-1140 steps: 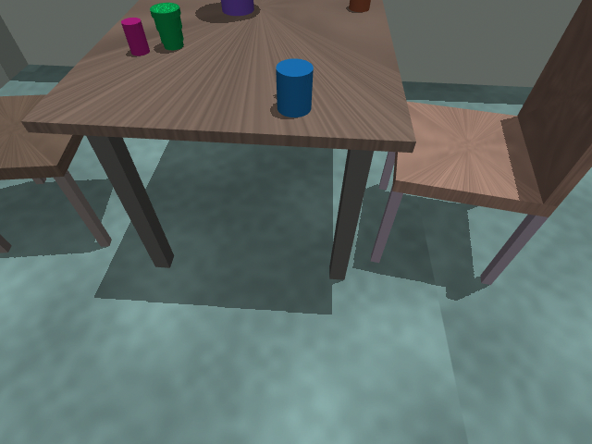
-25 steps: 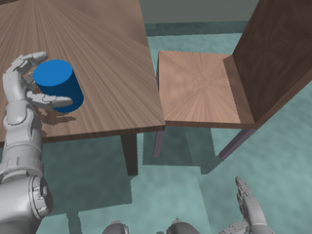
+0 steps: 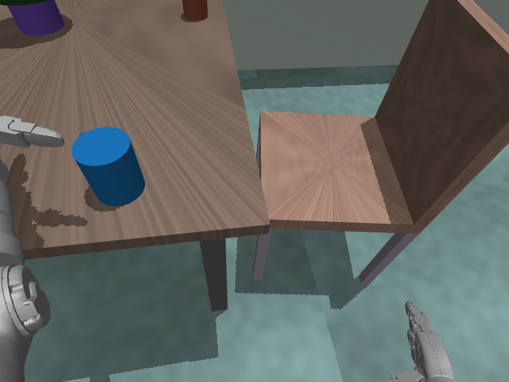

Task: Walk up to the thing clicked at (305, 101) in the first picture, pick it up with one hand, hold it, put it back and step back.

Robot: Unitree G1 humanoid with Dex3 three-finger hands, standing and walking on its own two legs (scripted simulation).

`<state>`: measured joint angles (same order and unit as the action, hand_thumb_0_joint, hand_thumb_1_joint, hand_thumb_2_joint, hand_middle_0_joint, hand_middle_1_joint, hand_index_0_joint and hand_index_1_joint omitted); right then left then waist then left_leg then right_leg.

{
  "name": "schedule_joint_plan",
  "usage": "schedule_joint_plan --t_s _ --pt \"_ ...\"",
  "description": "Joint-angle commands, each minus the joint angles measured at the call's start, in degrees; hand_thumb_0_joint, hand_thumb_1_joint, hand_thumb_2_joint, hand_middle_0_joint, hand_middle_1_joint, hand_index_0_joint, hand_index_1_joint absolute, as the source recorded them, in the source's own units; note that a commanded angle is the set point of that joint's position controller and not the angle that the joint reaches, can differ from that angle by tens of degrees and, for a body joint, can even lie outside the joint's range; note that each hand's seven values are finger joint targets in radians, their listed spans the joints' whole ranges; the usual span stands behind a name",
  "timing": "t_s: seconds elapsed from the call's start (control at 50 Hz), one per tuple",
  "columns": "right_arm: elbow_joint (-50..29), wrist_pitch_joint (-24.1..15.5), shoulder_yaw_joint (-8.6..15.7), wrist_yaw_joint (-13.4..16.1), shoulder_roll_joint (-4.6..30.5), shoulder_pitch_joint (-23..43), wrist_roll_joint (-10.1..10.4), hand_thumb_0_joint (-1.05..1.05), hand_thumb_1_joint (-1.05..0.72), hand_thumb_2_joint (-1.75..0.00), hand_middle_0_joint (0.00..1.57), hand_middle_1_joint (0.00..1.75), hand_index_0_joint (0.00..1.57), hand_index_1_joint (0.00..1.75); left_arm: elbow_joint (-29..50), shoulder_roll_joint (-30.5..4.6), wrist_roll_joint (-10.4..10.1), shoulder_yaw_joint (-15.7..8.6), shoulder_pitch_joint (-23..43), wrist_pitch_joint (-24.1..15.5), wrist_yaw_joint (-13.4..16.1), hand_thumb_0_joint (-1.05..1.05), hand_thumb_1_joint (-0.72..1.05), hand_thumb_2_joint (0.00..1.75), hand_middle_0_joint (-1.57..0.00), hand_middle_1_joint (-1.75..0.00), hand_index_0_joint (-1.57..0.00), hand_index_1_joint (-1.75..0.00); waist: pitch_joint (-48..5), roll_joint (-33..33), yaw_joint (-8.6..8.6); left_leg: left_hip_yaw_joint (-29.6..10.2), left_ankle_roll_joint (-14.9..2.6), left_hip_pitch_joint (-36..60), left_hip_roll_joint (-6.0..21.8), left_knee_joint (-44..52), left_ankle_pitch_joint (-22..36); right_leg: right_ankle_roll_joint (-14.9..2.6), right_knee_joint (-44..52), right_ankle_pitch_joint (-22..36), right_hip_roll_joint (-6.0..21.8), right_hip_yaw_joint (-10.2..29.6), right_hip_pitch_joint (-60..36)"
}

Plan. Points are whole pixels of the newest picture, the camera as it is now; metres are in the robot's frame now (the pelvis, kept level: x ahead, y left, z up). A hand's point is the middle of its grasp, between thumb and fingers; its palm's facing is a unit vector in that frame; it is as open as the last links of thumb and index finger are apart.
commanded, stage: rise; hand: left
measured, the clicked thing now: (106, 162) +0.47 +0.22 +0.07
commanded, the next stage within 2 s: sink last in 0.18 s
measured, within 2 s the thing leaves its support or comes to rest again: neither
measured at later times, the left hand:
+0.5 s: hand out of the picture +0.37 +0.40 +0.21, palm faces +0.54 -0.79 -0.30, open 17.6 cm
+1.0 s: hand out of the picture +0.17 +0.24 +0.19, palm faces +0.38 -0.83 -0.42, open 17.5 cm
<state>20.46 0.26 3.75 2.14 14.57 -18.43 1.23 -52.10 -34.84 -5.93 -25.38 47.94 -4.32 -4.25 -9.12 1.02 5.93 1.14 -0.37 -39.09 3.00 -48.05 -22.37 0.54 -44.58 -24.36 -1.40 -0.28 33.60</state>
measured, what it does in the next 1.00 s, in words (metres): stands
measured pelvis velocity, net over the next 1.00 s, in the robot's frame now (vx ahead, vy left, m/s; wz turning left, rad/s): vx -0.02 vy -0.01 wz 0.04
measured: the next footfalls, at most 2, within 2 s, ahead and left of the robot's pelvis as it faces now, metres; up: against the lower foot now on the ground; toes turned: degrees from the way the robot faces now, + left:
none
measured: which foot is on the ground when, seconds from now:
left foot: down 0.00-1.00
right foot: down 0.00-1.00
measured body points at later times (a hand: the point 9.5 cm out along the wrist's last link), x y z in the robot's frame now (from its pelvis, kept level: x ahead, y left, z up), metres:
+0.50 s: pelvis -0.01 +0.00 +0.02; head +0.02 +0.01 +0.47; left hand +0.34 +0.44 +0.22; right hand +0.14 -0.25 -0.06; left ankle +0.01 +0.11 -0.70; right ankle -0.03 -0.13 -0.70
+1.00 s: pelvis -0.02 -0.01 +0.03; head -0.01 -0.03 +0.48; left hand +0.15 +0.28 +0.21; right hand +0.15 -0.27 -0.06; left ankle +0.01 +0.11 -0.70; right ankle -0.03 -0.13 -0.70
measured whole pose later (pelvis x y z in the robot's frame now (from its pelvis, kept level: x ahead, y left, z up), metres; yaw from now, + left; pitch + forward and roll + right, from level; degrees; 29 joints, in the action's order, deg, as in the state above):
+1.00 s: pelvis -0.02 -0.01 +0.03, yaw +2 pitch +0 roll +0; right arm 30.0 -3.8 8.6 3.2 13.4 -17.5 2.1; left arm 22.8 -20.0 -5.0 -18.2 -26.2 -9.6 1.8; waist -0.7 3.9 -3.9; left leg 1.0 -0.2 -18.7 0.6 -34.0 -15.5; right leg 0.4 -33.7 -19.6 0.7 -0.9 14.3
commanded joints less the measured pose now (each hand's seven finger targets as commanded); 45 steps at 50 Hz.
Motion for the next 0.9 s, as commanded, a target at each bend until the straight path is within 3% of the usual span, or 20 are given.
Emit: schedule_joint_plan --t_s 0.0,0.08,0.1,0.14,0.18,0.2,0.22,0.24,0.32,0.42,0.46,0.5,0.52,0.56,0.6,0.66,0.74,0.78,0.82,0.88 --pt "-7.75 -3.82 2.72 0.79 8.80 5.54 1.48 0.00 0.55 -0.05 0.05 0.05 0.05 0.05 8.29 -17.94 -1.42 -0.84 25.25 2.92 -4.58 0.00 -0.61 0.03 -0.06 -0.05 -0.08 -0.04 -20.03 4.77 -1.80 -0.83 -1.34 19.00 -0.98 5.65 26.24 -1.01 6.18 25.59 -0.34 -0.60 -8.63" --pt "-4.29 -5.02 1.51 1.22 8.49 3.84 2.00 0.00 0.55 -0.06 0.05 0.05 0.05 0.05 5.60 -17.30 -2.16 0.02 23.07 6.03 -8.71 0.00 -0.61 0.05 -0.07 -0.04 -0.06 -0.05 -15.63 2.87 -2.00 -0.95 -1.24 20.36 -0.71 7.91 26.17 -1.08 7.91 23.34 -0.55 -1.30 -6.71" --pt "-6.10 -4.92 4.47 0.63 11.06 4.83 1.50 0.00 0.57 -0.05 0.05 0.05 0.05 0.05 12.19 -27.95 4.33 -1.81 24.17 3.70 -5.29 0.00 -0.58 0.02 -0.06 -0.04 -0.07 -0.04 -15.84 5.37 -4.12 -0.30 -0.45 20.55 -1.46 8.31 25.93 -0.64 7.68 24.56 0.09 -1.83 -7.37" --pt "-3.90 -4.73 2.62 -0.45 9.36 2.20 1.68 0.00 0.57 -0.05 0.05 0.05 0.05 0.05 5.91 -24.09 3.83 -1.50 18.47 3.67 -4.39 0.00 -0.55 0.02 -0.07 -0.05 -0.08 -0.04 -13.67 1.77 -3.34 0.02 -0.85 19.56 -1.59 8.83 24.90 -0.28 8.01 25.26 0.04 -1.84 -9.03" --pt "-6.11 -4.69 4.91 -0.70 11.01 0.63 1.79 0.00 0.57 -0.05 0.05 0.05 0.05 0.05 8.20 -24.47 4.38 -2.02 17.06 3.78 -4.33 0.00 -0.56 0.02 -0.06 -0.06 -0.08 -0.05 -15.17 -1.30 -2.53 0.04 -1.26 21.32 -1.56 9.34 25.73 0.16 8.36 27.48 0.23 -1.78 -10.65" --pt "-4.75 -4.26 3.54 -1.19 9.41 -2.37 1.76 0.00 0.58 -0.05 0.05 0.05 0.05 0.05 9.04 -25.33 4.94 -2.09 18.04 3.58 -4.00 0.00 -0.55 0.02 -0.06 -0.06 -0.07 -0.05 -13.69 -1.65 -2.10 -0.07 -1.59 20.95 -1.59 9.28 26.03 0.26 8.74 27.68 0.28 -1.84 -9.81" --pt "-8.69 -4.37 2.32 -1.63 9.24 0.68 2.05 0.00 0.58 -0.05 0.05 0.05 0.05 0.05 12.55 -28.18 5.10 -4.17 19.20 3.05 -3.67 0.00 -0.55 0.02 -0.06 -0.06 -0.07 -0.05 -17.98 -0.14 -3.79 -0.07 -1.37 22.69 -1.85 9.76 26.91 0.11 8.91 27.69 0.61 -1.81 -12.29" --pt "-6.35 -4.07 2.64 -1.64 9.06 -0.74 1.97 0.00 0.58 -0.05 0.05 0.05 0.05 0.05 12.07 -29.69 5.63 -4.57 18.94 2.85 -3.28 0.00 -0.54 0.02 -0.06 -0.06 -0.07 -0.05 -16.31 0.15 -3.52 0.09 -1.63 22.36 -2.11 9.77 26.44 0.29 9.43 27.89 0.85 -1.64 -11.15" --pt "-3.87 -4.16 1.18 -1.99 6.96 0.52 2.24 0.00 0.55 -0.06 0.05 0.05 0.05 0.05 14.92 -31.00 5.97 -6.03 17.52 1.49 -1.73 0.00 -0.59 0.02 -0.06 -0.03 -0.06 -0.04 -16.75 5.34 -5.46 0.14 -1.35 24.83 -2.31 10.79 26.72 -0.13 10.25 25.91 1.28 -1.41 -11.03" --pt "-2.54 -6.01 1.85 -1.87 7.92 3.11 2.27 0.00 0.53 -0.06 0.05 0.05 0.05 0.05 21.69 -25.67 5.74 -2.91 12.72 0.20 0.70 0.00 -0.59 0.02 -0.07 -0.02 -0.06 -0.03 -17.37 13.67 -5.67 -0.74 0.35 31.04 -1.04 12.88 25.61 -1.58 12.10 19.27 0.62 -2.30 -8.78" --pt "-2.29 -6.93 0.92 -1.81 6.53 4.39 2.24 0.00 0.53 -0.06 0.05 0.05 0.05 0.05 26.53 -20.39 5.30 -0.03 8.18 -0.64 1.53 0.00 -0.59 0.02 -0.07 -0.03 -0.06 -0.04 -16.46 12.89 -5.89 -1.44 0.72 32.54 -0.26 13.83 25.09 -2.00 12.80 16.92 0.11 -3.07 -8.14" --pt "-1.57 -7.40 4.39 -0.95 10.42 2.79 2.11 0.00 0.53 -0.06 0.05 0.05 0.05 0.05 32.00 -19.86 4.69 -1.82 -2.20 -1.23 2.97 0.00 -0.58 0.02 -0.07 -0.03 -0.06 -0.04 -15.65 10.04 -6.46 -1.52 0.63 32.93 -0.09 14.65 24.85 -1.97 13.44 17.31 -0.13 -3.43 -9.95" --pt "-1.37 -7.55 1.75 -1.11 7.59 2.22 2.21 0.00 0.52 -0.06 0.05 0.05 0.05 0.05 31.61 -16.03 4.37 0.11 -7.19 -1.08 3.13 0.00 -0.59 0.02 -0.07 -0.04 -0.07 -0.04 -11.49 8.15 -6.00 -1.19 0.33 30.52 -0.49 15.01 22.68 -1.80 14.12 16.78 0.05 -3.46 -9.82" --pt "-1.63 -7.61 5.93 -0.24 11.46 0.77 2.40 0.00 0.54 -0.06 0.05 0.05 0.05 0.05 42.46 -16.21 3.51 -2.23 -16.38 -1.76 4.31 0.00 -0.56 0.02 -0.06 -0.04 -0.06 -0.04 -10.27 6.53 -6.74 -1.14 0.53 30.28 -0.49 16.05 22.46 -1.67 14.48 17.42 -0.05 -3.77 -11.89" --pt "-2.90 -7.38 5.30 -0.02 9.96 0.79 2.73 0.00 0.54 -0.06 0.05 0.05 0.05 0.05 55.05 -13.65 2.38 -2.61 -24.61 -2.56 5.11 0.00 -0.55 0.01 -0.06 -0.04 -0.06 -0.03 -8.85 6.13 -8.20 -0.67 0.52 29.41 -0.94 16.74 22.66 -1.57 14.77 18.10 0.11 -3.84 -14.10" --pt "-1.39 -6.26 8.06 0.40 10.36 0.21 3.23 0.00 0.55 -0.05 0.05 0.05 0.05 0.05 63.13 -12.03 1.10 -5.97 -37.30 -2.88 6.34 0.00 -0.52 0.00 -0.06 -0.03 -0.06 -0.03 -2.86 5.56 -8.42 -0.37 0.59 26.80 -1.21 18.39 21.03 -1.74 15.04 17.36 0.12 -3.44 -14.80" --pt "-1.03 -5.79 4.63 0.13 5.24 2.44 2.80 0.00 0.53 -0.05 0.06 0.05 0.05 0.05 74.87 -4.67 0.29 -3.71 -46.43 -4.95 7.00 0.00 -0.53 0.00 -0.06 -0.04 -0.07 -0.03 1.96 5.29 -8.96 0.12 0.28 25.10 -1.52 19.58 16.84 -1.37 16.02 15.09 0.51 -2.63 -15.93" --pt "-1.26 -6.04 5.59 0.54 6.17 3.96 2.18 0.00 0.52 -0.06 0.06 0.05 0.05 0.05 81.77 -4.48 0.27 -4.18 -48.07 -6.43 7.43 0.00 -0.55 0.00 -0.07 -0.05 -0.08 -0.04 0.90 6.19 -9.12 0.45 0.20 25.82 -1.71 19.61 15.89 -1.41 16.06 14.38 0.67 -2.34 -16.37" --pt "-0.67 -6.34 6.31 0.93 6.60 4.09 1.55 0.00 0.50 -0.06 0.06 0.05 0.05 0.05 80.28 0.14 0.56 -1.08 -56.51 -6.94 7.36 0.00 -0.55 0.00 -0.07 -0.05 -0.08 -0.04 1.88 3.51 -8.47 0.61 -0.07 26.21 -1.81 19.36 15.62 -1.12 16.32 14.19 0.63 -2.37 -16.62" --pt "-0.80 -7.16 7.51 1.47 7.70 5.42 0.96 0.00 0.50 -0.06 0.06 0.05 0.05 0.05 85.25 2.50 0.80 -0.10 -63.44 -8.46 7.38 0.00 -0.56 0.00 -0.07 -0.05 -0.08 -0.05 0.22 3.68 -9.17 0.86 -0.16 27.47 -2.19 18.89 16.60 -1.13 16.14 15.25 1.02 -2.23 -18.07"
